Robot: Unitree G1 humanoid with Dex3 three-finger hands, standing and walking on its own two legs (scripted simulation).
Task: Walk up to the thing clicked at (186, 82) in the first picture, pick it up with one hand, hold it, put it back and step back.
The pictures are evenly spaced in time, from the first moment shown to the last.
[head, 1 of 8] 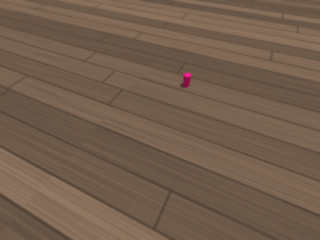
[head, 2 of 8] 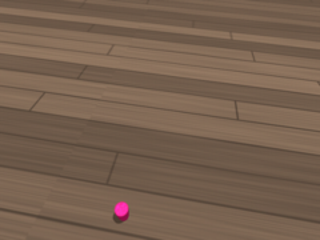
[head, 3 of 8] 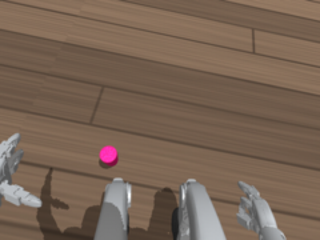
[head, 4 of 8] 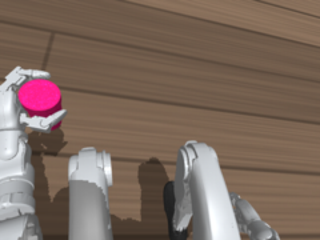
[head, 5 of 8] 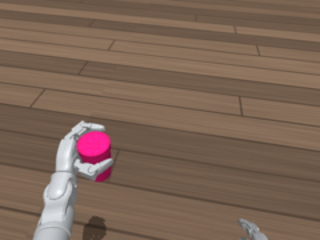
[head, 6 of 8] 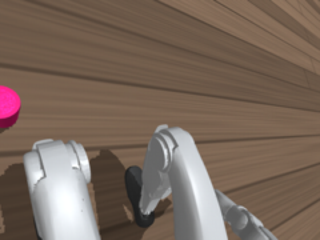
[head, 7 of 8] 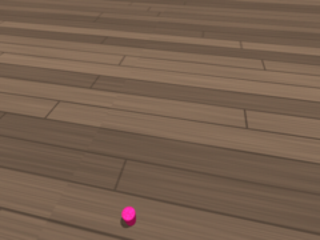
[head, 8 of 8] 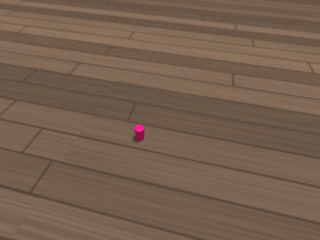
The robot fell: no
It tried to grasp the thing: yes
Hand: left
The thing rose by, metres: 0.70
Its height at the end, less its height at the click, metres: +0.00
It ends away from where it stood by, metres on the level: 0.01
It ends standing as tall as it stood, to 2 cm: yes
